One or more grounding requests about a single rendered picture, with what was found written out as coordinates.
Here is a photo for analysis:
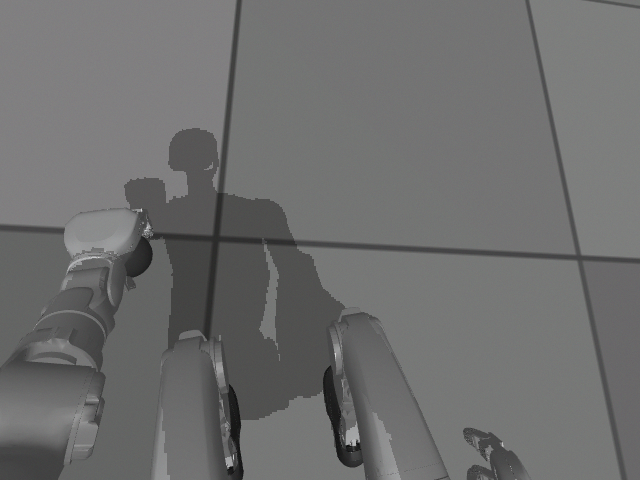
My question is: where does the left robot hand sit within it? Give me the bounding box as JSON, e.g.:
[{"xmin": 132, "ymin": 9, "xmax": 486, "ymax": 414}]
[{"xmin": 64, "ymin": 208, "xmax": 153, "ymax": 292}]

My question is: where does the left robot foot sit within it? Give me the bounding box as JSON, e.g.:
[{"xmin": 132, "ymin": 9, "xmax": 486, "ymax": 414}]
[{"xmin": 227, "ymin": 384, "xmax": 243, "ymax": 480}]

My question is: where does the right robot hand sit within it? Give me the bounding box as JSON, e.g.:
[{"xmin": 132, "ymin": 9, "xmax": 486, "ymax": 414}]
[{"xmin": 463, "ymin": 428, "xmax": 531, "ymax": 480}]

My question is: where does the ball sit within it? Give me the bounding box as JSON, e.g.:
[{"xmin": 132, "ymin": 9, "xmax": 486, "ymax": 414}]
[{"xmin": 125, "ymin": 236, "xmax": 153, "ymax": 278}]

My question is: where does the left robot arm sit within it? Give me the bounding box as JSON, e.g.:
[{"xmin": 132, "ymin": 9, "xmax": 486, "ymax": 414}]
[{"xmin": 0, "ymin": 252, "xmax": 126, "ymax": 480}]

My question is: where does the right robot foot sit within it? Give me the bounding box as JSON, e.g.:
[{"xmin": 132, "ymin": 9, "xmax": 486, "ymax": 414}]
[{"xmin": 323, "ymin": 366, "xmax": 363, "ymax": 468}]

